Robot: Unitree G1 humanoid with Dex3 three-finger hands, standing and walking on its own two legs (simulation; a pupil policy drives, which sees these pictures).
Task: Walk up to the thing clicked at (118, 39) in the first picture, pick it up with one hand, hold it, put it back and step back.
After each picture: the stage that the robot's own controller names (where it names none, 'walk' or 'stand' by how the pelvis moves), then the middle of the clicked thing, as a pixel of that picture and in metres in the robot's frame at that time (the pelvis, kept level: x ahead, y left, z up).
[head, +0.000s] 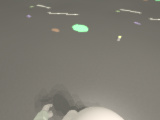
stand; (119, 38) +1.99 -0.65 -0.72
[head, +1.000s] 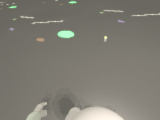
walk; (105, 39) +1.93 -0.16 -0.69
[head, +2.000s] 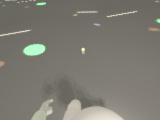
walk; (83, 51) +1.33 +0.25 -0.71
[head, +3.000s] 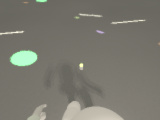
walk; (81, 66) +0.88 +0.21 -0.71
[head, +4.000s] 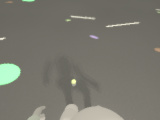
walk; (73, 82) +0.54 +0.21 -0.70
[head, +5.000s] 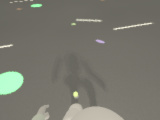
stand; (75, 95) +0.36 +0.20 -0.70
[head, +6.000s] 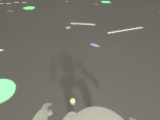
stand; (72, 101) +0.30 +0.19 -0.72
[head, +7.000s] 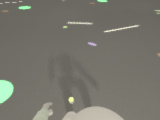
stand; (71, 100) +0.31 +0.21 -0.73
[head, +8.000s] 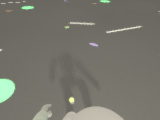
stand; (71, 100) +0.31 +0.21 -0.73
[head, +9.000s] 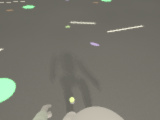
stand; (72, 100) +0.30 +0.21 -0.73
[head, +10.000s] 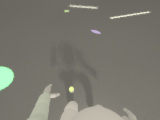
go down; (71, 89) +0.34 +0.20 -0.69
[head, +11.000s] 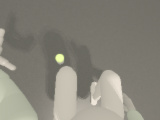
go down; (60, 59) +0.40 +0.23 -0.28
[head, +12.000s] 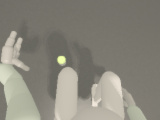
close in; (61, 61) +0.40 +0.23 -0.29
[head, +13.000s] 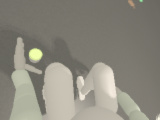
close in; (35, 56) +0.39 +0.26 -0.22
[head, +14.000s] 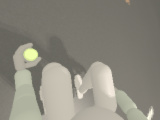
close; (30, 56) +0.38 +0.26 -0.22
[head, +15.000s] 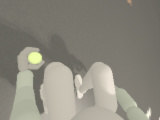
lift; (34, 58) +0.36 +0.25 -0.22
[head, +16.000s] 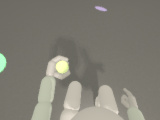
lift; (63, 69) +0.32 +0.19 +0.01
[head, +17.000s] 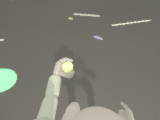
hold; (68, 70) +0.33 +0.17 +0.03
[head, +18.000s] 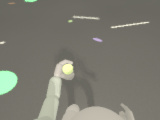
hold; (68, 72) +0.32 +0.17 +0.02
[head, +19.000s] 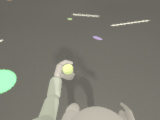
hold; (68, 72) +0.33 +0.17 +0.01
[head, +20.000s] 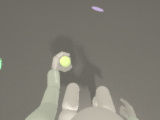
crouch; (66, 64) +0.38 +0.18 -0.05
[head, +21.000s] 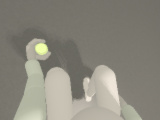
lower; (42, 51) +0.43 +0.25 -0.17
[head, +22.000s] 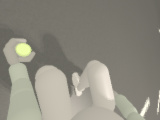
lower; (23, 51) +0.41 +0.27 -0.23
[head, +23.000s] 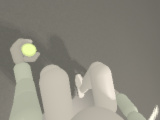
lower; (29, 52) +0.41 +0.27 -0.21
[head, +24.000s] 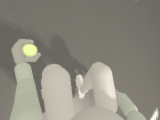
lower; (30, 52) +0.40 +0.28 -0.21
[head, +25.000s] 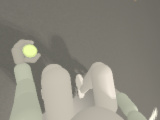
rest; (30, 53) +0.40 +0.27 -0.22
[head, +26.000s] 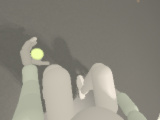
withdraw; (37, 55) +0.39 +0.25 -0.23
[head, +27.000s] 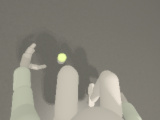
stand; (61, 59) +0.41 +0.21 -0.27
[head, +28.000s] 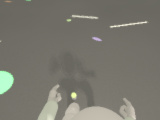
stand; (73, 96) +0.34 +0.16 -0.64
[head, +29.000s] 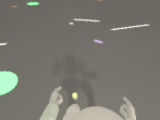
stand; (74, 96) +0.36 +0.17 -0.66
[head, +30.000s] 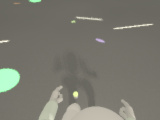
stand; (75, 95) +0.35 +0.16 -0.67
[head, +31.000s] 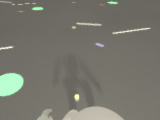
walk; (76, 97) +0.36 +0.17 -0.72
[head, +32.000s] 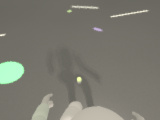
walk; (79, 80) +0.50 +0.15 -0.70
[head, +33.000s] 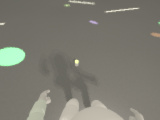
walk; (76, 63) +0.79 +0.20 -0.70
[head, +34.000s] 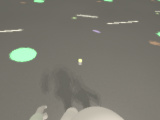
stand; (80, 62) +1.02 +0.20 -0.71
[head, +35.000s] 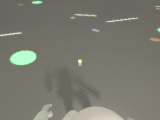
stand; (79, 62) +0.99 +0.22 -0.73
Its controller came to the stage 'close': yes
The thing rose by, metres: 0.72
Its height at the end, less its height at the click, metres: +0.00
